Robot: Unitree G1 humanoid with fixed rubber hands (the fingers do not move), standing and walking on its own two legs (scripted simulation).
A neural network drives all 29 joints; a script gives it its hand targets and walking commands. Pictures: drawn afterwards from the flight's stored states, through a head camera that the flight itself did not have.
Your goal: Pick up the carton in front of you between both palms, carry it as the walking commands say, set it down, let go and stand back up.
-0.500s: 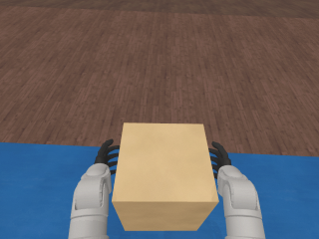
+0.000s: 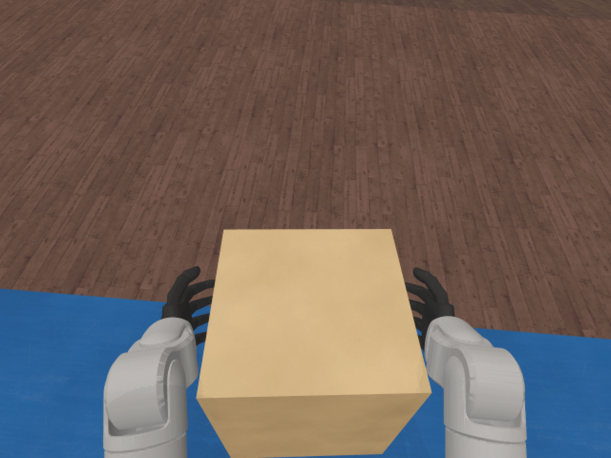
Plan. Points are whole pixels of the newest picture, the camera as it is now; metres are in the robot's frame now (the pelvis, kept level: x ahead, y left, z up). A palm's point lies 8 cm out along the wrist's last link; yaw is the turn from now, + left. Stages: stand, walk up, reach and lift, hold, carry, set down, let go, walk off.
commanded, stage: carry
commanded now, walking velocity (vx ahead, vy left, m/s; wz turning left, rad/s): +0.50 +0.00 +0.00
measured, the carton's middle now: (307, 348) +0.28 +0.01 +0.02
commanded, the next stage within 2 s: none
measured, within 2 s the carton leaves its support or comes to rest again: neither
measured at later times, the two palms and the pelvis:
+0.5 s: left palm (239, 172) +0.60 +0.14 +0.07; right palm (398, 178) +0.61 -0.16 +0.07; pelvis +0.34 -0.02 -0.01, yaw +2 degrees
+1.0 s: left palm (246, 53) +1.02 +0.18 +0.14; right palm (364, 59) +1.01 -0.12 +0.14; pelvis +0.67 +0.03 -0.01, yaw +1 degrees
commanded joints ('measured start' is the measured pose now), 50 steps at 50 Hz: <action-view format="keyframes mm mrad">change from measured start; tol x32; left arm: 1 -537 -819 -733 -24 -438 43 -273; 34 -424 -884 -749 -95 -428 -42 -283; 50 -1230 -687 -570 190 -490 78 -161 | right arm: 1 -464 834 658 -1 352 11 227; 33 -414 903 751 -113 361 -60 230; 50 -1277 699 585 115 535 59 174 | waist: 1 -78 262 -246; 18 -43 220 -127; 22 -7 -241 -346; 43 -22 -92 -137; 46 -126 400 -410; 50 -109 127 -386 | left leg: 1 714 438 -760 -260 -23 255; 19 498 136 33 30 701 13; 23 -243 -4 -175 851 -284 -10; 41 -125 6 11 63 117 9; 44 280 -61 52 -13 31 58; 47 780 364 -780 -183 9 259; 50 668 279 -469 -73 311 180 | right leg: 1 -715 43 85 763 -114 -26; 19 -136 136 -199 2 407 -90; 22 397 -355 642 -163 193 -297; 34 132 -172 54 -249 453 -181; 44 57 -66 -104 217 783 -120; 47 -593 147 82 953 -109 -59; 50 -671 34 149 939 18 -117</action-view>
